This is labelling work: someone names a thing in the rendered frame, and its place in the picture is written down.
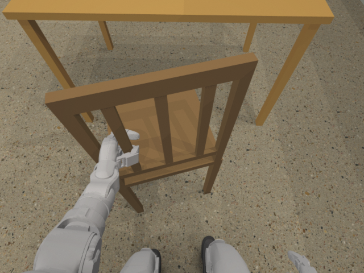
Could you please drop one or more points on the robot left thigh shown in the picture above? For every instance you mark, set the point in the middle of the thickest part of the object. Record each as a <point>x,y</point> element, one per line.
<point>142,262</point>

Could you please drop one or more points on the chair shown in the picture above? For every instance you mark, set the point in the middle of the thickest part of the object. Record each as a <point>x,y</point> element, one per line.
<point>164,109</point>

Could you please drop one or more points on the table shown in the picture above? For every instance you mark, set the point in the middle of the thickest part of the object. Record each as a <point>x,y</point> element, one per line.
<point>311,13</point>

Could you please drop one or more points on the robot left shin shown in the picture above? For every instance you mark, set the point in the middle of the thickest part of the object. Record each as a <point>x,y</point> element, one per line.
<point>147,249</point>

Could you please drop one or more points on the robot right hand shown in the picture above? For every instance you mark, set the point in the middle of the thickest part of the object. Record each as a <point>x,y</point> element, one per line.
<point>301,262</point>

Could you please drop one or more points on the left robot upper arm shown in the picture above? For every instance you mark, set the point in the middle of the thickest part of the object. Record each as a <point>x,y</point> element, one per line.
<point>69,251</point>

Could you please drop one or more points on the left robot forearm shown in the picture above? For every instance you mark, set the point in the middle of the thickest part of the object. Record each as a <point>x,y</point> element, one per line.
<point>94,205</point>

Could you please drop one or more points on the robot left hand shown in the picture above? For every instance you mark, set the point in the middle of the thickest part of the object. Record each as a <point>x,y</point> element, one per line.
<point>110,150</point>

